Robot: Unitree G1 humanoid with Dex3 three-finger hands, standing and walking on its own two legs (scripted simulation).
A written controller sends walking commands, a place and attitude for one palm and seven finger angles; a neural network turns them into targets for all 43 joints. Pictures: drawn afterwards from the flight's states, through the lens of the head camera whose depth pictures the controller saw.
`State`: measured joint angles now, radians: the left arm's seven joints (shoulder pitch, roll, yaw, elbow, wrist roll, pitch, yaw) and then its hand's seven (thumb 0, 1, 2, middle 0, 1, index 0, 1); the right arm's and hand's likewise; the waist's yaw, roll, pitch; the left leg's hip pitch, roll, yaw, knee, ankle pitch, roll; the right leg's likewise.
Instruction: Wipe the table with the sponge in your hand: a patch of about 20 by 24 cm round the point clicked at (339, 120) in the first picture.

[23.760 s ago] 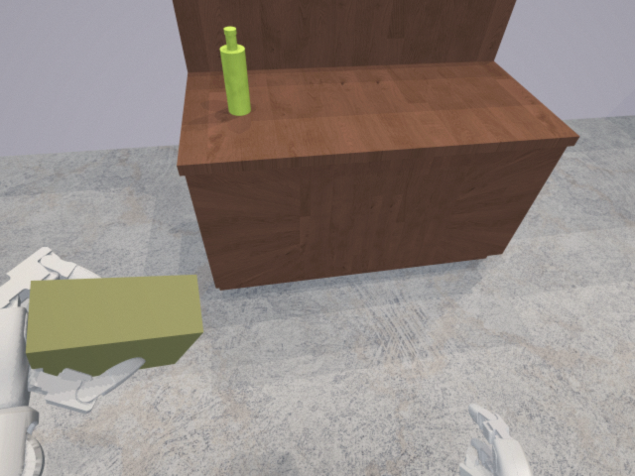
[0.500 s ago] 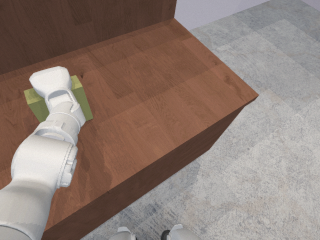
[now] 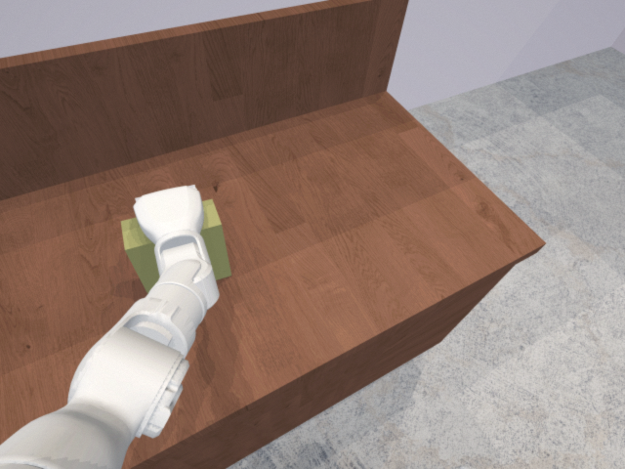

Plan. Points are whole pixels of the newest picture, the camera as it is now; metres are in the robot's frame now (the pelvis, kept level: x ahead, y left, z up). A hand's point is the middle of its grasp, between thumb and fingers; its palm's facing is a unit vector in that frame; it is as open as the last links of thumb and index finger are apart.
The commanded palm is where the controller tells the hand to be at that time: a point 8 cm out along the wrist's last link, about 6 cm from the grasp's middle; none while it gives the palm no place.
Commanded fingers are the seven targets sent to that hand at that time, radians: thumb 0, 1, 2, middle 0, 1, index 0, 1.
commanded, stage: wipe back along the third lane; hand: left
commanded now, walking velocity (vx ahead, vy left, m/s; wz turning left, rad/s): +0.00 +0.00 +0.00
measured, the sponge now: (184, 259) +0.43 +0.21 -0.05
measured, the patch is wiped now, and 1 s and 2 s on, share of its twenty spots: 1.00 1.00 1.00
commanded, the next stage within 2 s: none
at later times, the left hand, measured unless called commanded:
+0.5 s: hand (189, 276) +0.37 +0.18 +0.00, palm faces -0.06 -0.02 -1.00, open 10.0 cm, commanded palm +0.32 +0.15 +0.03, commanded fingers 0.00 0.10 1.30 -1.20 -1.60 -1.20 -1.60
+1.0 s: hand (204, 306) +0.32 +0.16 +0.00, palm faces -0.07 -0.01 -1.00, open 10.0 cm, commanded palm +0.28 +0.13 +0.03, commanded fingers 0.00 0.10 1.30 -1.20 -1.60 -1.20 -1.60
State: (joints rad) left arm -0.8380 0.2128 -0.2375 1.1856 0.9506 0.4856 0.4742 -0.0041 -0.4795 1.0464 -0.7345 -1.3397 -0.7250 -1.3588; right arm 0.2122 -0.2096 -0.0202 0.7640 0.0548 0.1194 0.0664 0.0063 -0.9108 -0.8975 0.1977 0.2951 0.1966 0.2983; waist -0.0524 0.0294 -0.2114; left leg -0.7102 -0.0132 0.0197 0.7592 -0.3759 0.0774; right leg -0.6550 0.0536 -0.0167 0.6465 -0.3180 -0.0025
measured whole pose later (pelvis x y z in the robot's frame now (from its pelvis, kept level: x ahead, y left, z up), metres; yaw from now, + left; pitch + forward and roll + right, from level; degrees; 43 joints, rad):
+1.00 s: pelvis -0.02 -0.04 +0.01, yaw +2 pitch +9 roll -1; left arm -0.51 0.10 -0.35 0.93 0.94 0.54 0.49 0.00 -0.47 1.04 -0.72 -1.36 -0.71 -1.38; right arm 0.13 -0.22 -0.01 0.74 0.07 0.20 0.03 0.01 -0.91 -0.90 0.20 0.29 0.19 0.30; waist 0.02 0.03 -0.17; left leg -0.50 -0.01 0.00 0.64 -0.30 0.03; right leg -0.47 0.06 -0.03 0.59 -0.28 -0.05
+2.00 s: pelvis -0.02 -0.04 +0.01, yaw +2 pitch +8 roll -1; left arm -0.40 0.10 -0.39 0.76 0.98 0.57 0.42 0.00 -0.46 1.04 -0.71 -1.37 -0.70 -1.39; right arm 0.08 -0.22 -0.01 0.70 0.08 0.20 0.03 0.01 -0.91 -0.90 0.20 0.29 0.19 0.30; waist 0.05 0.03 -0.17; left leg -0.49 -0.01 0.01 0.66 -0.32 0.03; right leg -0.47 0.05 -0.03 0.63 -0.30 -0.05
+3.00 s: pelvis -0.01 -0.04 +0.02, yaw +1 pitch +5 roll +0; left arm -0.10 0.24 -0.23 0.45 0.99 0.45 0.31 0.00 -0.47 1.04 -0.72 -1.37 -0.71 -1.38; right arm 0.04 -0.24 0.00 0.66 0.08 0.14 -0.02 0.01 -0.91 -0.90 0.20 0.30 0.20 0.30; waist 0.07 0.04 -0.13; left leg -0.36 -0.01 0.02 0.57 -0.30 0.02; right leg -0.35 0.06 -0.01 0.55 -0.29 -0.06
